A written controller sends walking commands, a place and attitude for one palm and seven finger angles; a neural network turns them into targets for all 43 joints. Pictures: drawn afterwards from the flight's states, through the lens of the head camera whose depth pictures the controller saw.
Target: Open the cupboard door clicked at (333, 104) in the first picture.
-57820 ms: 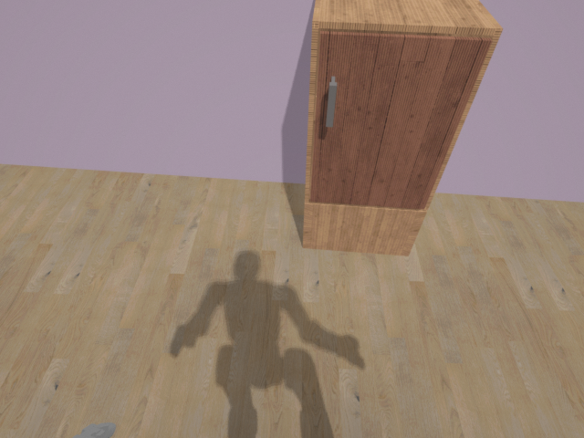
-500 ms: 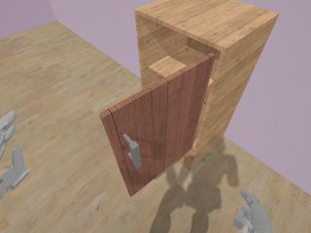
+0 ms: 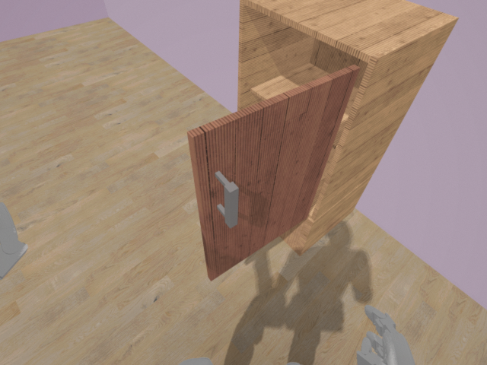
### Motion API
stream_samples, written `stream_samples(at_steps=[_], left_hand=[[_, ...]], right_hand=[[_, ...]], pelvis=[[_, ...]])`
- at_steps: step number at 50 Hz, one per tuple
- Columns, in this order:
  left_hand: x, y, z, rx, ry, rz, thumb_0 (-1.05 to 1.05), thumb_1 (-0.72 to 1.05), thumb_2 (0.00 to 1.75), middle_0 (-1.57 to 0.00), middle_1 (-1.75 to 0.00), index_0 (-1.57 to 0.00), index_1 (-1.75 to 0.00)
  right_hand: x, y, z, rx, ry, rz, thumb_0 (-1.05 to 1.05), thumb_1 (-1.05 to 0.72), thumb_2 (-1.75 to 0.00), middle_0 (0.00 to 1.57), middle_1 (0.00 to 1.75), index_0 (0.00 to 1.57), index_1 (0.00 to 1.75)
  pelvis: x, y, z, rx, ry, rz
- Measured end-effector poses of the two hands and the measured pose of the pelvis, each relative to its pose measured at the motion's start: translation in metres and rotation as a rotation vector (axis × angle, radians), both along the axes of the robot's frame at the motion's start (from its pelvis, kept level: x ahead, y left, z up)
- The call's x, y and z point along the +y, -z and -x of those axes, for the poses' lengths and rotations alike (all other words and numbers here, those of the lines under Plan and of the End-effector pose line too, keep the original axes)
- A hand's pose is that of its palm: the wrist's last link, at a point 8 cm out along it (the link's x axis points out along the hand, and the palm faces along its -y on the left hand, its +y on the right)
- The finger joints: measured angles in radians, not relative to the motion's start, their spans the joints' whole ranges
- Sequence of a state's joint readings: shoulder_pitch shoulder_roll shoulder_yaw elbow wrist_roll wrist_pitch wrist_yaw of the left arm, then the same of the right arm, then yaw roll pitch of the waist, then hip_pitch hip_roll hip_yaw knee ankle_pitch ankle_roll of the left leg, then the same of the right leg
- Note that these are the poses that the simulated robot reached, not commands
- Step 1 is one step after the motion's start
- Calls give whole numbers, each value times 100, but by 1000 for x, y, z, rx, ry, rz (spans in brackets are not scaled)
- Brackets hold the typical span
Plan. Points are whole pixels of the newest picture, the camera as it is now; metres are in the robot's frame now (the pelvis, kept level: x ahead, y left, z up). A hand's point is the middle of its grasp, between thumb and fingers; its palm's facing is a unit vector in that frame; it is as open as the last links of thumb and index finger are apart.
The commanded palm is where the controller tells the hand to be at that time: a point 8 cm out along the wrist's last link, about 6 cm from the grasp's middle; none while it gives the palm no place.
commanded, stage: step back with the hand held close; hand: left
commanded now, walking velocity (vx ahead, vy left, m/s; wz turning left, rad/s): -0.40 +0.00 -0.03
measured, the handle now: (225, 200) +0.43 +0.07 -0.01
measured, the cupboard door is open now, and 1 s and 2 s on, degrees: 86 86 86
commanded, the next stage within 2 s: stop stepping back and stand still in 0.60 s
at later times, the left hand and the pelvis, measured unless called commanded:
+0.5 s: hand (45, 292) +0.16 +0.22 +0.18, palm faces +0.31 -0.83 -0.46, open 7.5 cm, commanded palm +0.08 +0.27 +0.20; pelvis -0.08 -0.02 +0.01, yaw -4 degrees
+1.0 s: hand out of the picture +0.02 +0.25 +0.18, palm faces +0.45 -0.80 -0.40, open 7.4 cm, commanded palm -0.02 +0.28 +0.20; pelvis -0.17 -0.02 +0.02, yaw -1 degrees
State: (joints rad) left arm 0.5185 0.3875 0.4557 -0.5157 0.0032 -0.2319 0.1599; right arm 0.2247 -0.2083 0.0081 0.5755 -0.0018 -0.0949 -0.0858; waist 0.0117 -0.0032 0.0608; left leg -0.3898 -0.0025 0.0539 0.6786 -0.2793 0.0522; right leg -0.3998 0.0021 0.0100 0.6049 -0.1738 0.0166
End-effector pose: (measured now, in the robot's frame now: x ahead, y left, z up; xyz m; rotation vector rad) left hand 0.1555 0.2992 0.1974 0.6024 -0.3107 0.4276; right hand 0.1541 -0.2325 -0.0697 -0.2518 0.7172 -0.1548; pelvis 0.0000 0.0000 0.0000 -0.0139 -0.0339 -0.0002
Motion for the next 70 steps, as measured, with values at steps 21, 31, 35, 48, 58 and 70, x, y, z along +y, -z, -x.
stream_samples(at_steps=[21, 31, 35, 48, 58, 70], left_hand=[[-13, -1, 36, 25, 57, 44, 2, 89, 90, -20, -30, -21, -30], [-43, -6, 61, 89, 254, -33, 2, 88, 90, -21, -30, -22, -30], [-28, -9, 80, 79, 218, -30, 2, 88, 90, -21, -31, -22, -30], [-24, 4, 174, 59, 53, 99, 2, 88, 90, -21, -30, -21, -30], [-4, -1, 177, 26, 29, 82, 2, 88, 90, -21, -30, -21, -30], [-26, 5, 184, 96, 63, 76, 2, 88, 90, -21, -30, -21, -30]], right_hand=[[1, -9, 35, 3, -50, -10, 1, -90, -89, 20, 30, 20, 30], [-32, -25, 89, -26, 73, 25, 1, -90, -89, 20, 30, 20, 30], [-42, -29, 114, -21, 84, 65, 1, -90, -89, 20, 30, 20, 30], [-36, -18, 203, 56, 69, 48, 1, -90, -89, 20, 30, 20, 30], [-4, -14, 224, -5, 57, -12, 1, -90, -89, 20, 30, 20, 30], [-17, -2, 224, 12, 54, -46, 1, -90, -89, 20, 30, 21, 30]], pelvis=[[-12, -10, 55, 114, 55, 8], [-21, -11, 93, 63, 61, 32], [-19, -12, 112, 47, 69, 15], [-21, -20, 168, 38, 39, -20], [-5, -19, 190, 14, 33, -21], [-16, -15, 194, 22, 46, 6]])
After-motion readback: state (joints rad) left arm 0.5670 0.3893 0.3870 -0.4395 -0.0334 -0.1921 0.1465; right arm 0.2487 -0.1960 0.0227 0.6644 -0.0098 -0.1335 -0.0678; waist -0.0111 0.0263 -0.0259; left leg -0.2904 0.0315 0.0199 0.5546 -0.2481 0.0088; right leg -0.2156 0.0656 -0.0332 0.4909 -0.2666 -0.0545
